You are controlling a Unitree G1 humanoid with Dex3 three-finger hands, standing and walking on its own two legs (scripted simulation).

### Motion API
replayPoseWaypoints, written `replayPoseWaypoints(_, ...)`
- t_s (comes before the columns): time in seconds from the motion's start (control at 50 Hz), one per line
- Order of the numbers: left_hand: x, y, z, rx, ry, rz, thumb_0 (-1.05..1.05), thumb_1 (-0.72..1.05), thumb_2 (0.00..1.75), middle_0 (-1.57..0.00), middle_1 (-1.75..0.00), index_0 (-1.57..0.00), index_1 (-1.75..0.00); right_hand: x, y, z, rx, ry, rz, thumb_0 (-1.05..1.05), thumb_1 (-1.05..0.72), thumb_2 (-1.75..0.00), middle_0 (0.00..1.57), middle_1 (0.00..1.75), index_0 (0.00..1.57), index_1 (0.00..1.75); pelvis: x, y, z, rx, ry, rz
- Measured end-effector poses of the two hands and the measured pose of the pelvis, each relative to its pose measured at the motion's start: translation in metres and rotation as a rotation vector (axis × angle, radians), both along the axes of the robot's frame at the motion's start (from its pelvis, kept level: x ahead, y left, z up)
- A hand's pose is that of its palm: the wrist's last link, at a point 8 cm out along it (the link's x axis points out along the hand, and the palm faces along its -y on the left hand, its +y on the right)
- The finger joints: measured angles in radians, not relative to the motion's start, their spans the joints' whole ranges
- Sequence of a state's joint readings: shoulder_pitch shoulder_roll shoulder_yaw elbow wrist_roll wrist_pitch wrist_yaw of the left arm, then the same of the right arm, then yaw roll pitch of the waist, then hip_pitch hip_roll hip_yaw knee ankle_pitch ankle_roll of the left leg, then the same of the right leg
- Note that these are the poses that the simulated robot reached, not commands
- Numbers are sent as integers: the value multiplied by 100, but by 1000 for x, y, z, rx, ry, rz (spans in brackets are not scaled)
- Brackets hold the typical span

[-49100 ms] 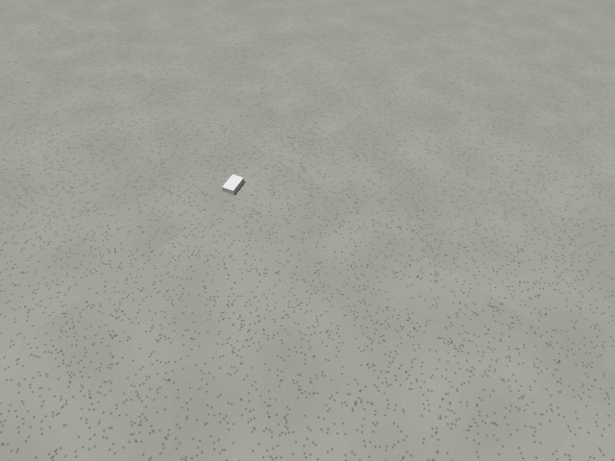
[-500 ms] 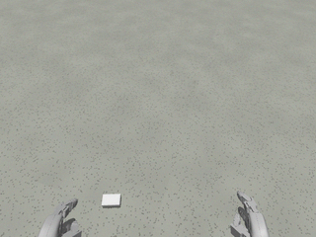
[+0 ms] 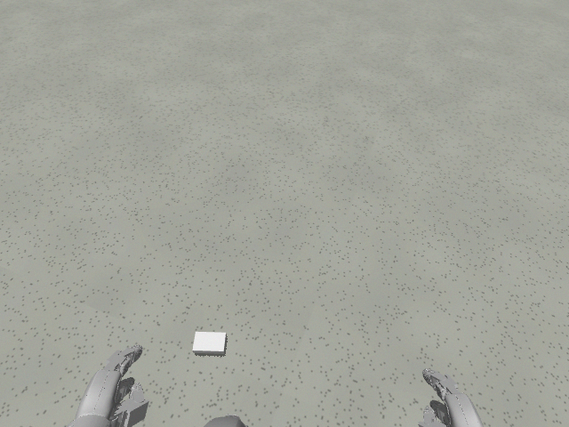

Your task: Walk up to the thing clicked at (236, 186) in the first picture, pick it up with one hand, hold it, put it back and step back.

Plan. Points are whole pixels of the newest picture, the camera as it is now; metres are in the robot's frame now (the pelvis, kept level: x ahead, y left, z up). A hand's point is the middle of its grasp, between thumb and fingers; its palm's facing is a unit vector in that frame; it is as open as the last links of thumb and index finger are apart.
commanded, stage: stand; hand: left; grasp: from above
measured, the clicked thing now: (209, 342) +0.45 +0.24 -0.72
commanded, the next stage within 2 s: none
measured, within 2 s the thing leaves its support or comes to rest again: neither
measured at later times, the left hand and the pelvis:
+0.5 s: hand out of the picture +0.05 +0.24 -0.12, palm faces +0.04 -0.95 -0.31, open 7.4 cm; pelvis +0.00 +0.01 +0.05, yaw +0 degrees
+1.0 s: hand out of the picture +0.05 +0.24 -0.11, palm faces +0.01 -0.94 -0.33, open 7.4 cm; pelvis +0.00 +0.00 +0.05, yaw +0 degrees
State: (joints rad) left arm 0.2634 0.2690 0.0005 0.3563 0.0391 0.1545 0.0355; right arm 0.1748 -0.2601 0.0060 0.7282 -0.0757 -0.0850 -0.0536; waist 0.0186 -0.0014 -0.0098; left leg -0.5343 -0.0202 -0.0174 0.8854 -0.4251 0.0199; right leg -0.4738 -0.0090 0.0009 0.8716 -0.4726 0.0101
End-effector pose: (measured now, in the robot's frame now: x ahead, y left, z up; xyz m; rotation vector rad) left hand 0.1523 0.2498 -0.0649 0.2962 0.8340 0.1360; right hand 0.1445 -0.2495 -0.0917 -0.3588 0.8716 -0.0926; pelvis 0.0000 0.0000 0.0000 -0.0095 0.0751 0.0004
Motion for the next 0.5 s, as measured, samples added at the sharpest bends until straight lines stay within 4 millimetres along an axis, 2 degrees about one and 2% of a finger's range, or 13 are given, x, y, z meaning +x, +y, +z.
replayPoseWaypoints(0.12, -30, 24, -14, 22, 129, 68, 1, 90, 90, -20, -30, -20, -30, -26, -15, 4, 12, 122, -75, 1, -90, -89, 20, 30, 21, 30, 0, 3, 16, 10, -52, -3)
replayPoseWaypoints(0.2, -55, 33, -18, 22, 220, 106, 1, 90, 90, -20, -30, -20, -30, -44, -18, 7, 8, 184, -116, 1, -90, -89, 20, 30, 21, 30, 2, 7, 25, 7, -78, -5)
replayPoseWaypoints(0.34, -92, 36, -21, 1, 342, 151, 1, 90, 90, -20, -30, -20, -30, -69, -12, 9, 20, 270, -162, 1, -90, -89, 20, 30, 20, 30, 4, 12, 38, 8, -115, -7)
replayPoseWaypoints(0.5, -115, 37, -19, -6, 411, 169, 1, 90, 90, -20, -30, -20, -30, -86, -6, 9, 40, 321, -190, 1, -90, -89, 20, 30, 20, 30, 0, 14, 46, 11, -140, -6)
